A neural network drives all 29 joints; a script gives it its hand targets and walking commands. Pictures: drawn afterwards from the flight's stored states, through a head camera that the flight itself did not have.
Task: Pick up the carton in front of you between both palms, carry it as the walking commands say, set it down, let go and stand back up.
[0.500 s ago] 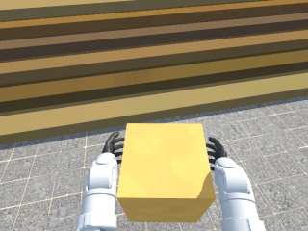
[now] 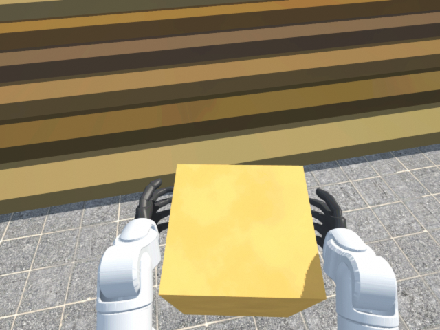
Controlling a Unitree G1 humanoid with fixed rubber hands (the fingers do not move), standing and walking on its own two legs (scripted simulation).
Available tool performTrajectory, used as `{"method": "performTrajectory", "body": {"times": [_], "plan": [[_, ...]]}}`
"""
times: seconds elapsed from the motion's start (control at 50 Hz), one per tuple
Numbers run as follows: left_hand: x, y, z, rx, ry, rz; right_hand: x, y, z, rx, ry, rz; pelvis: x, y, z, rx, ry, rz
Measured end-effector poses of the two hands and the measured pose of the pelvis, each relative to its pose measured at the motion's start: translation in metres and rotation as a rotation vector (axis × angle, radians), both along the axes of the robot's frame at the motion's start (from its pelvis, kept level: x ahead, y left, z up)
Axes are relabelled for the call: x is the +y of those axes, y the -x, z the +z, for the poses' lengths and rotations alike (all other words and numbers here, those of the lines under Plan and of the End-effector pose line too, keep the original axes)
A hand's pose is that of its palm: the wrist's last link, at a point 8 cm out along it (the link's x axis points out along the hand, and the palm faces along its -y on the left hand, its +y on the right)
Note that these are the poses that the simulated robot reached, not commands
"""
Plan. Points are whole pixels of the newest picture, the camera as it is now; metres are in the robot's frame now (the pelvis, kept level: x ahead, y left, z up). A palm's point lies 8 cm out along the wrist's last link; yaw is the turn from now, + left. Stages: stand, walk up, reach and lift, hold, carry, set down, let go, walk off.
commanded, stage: carry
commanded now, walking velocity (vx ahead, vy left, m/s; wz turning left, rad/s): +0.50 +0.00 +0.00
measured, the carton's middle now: (237, 247) +0.27 +0.00 +0.02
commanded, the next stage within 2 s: none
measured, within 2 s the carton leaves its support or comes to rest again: neither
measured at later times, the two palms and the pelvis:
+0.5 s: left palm (146, 131) +0.54 +0.21 +0.08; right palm (271, 135) +0.52 -0.09 +0.08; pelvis +0.29 +0.06 +0.00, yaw -1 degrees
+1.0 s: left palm (170, 50) +0.90 +0.19 +0.14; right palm (262, 50) +0.92 -0.11 +0.12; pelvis +0.62 +0.02 -0.01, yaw +3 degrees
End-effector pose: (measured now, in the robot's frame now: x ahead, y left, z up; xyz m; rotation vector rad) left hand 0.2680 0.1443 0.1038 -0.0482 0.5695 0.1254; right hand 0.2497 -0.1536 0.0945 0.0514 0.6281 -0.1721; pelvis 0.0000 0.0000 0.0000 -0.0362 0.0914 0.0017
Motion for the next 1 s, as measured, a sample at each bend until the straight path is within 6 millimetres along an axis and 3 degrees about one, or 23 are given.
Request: {"method": "performTrajectory", "body": {"times": [0.1, 0.2, 0.3, 0.4, 0.48, 0.6, 0.76, 0.88, 1.0], "plan": [[0.004, -0.025, -0.007, 0.077, 0.013, 0.038, 0.003, -0.037, -0.002, 0.077, -0.014, 0.026, -0.005, -0.048, 0.006, 0.012, -0.019, 0.030], [0.022, -0.068, 0.003, 0.079, 0.019, 0.098, 0.022, -0.096, 0.008, 0.078, -0.018, 0.077, 0.002, -0.102, 0.013, 0.008, -0.039, 0.027], [0.043, -0.136, 0.003, 0.047, 0.031, 0.105, 0.042, -0.164, 0.008, 0.047, -0.010, 0.084, 0.021, -0.168, 0.004, -0.007, -0.039, 0.024], [0.062, -0.215, -0.018, 0.049, 0.050, 0.071, 0.061, -0.231, -0.009, 0.047, 0.009, 0.050, 0.047, -0.236, -0.016, -0.028, -0.053, -0.003], [0.062, -0.263, -0.022, 0.129, 0.041, 0.020, 0.061, -0.264, -0.014, 0.127, 0.004, -0.002, 0.059, -0.277, -0.001, -0.019, -0.037, -0.023], [0.061, -0.337, -0.005, 0.099, 0.033, -0.020, 0.061, -0.329, 0.006, 0.099, 0.013, -0.037, 0.066, -0.347, 0.017, -0.007, -0.009, -0.015], [0.063, -0.441, 0.014, -0.011, 0.034, 0.040, 0.061, -0.452, 0.023, -0.010, 0.010, 0.022, 0.053, -0.462, 0.009, -0.020, -0.022, 0.002], [0.047, -0.544, 0.022, -0.120, 0.018, 0.083, 0.046, -0.568, 0.020, -0.120, -0.033, 0.056, 0.031, -0.559, -0.023, -0.050, -0.028, 0.034], [0.043, -0.629, 0.032, -0.056, 0.040, 0.149, 0.042, -0.665, 0.029, -0.055, -0.067, 0.079, 0.018, -0.622, -0.006, -0.033, -0.040, 0.043]]}}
